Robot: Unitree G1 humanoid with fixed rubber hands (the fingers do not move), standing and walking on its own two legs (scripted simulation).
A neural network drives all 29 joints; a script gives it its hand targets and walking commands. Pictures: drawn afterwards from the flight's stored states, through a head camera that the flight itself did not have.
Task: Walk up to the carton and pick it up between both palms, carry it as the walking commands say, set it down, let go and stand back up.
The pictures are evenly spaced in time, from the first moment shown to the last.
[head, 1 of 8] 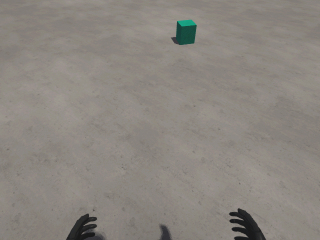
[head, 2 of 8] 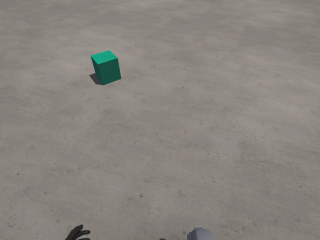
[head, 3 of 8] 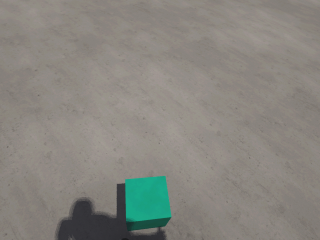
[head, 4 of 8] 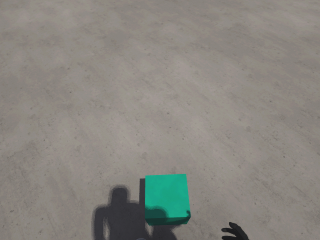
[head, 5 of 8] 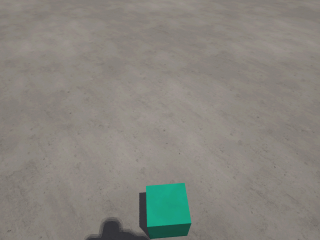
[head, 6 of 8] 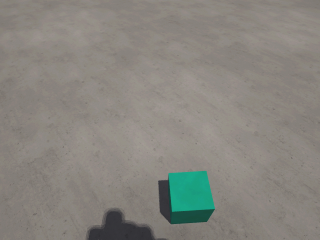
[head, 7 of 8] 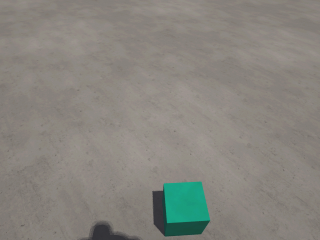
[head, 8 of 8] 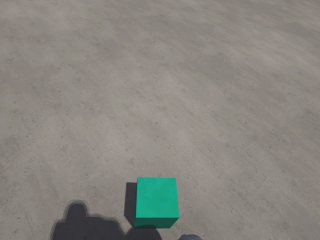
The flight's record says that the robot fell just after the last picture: no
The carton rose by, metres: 0.00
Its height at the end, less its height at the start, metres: +0.00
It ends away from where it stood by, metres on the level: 0.00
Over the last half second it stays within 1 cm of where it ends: yes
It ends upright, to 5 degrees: yes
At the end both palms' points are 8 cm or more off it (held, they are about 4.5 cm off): yes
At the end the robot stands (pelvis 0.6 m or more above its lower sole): yes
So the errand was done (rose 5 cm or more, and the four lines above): no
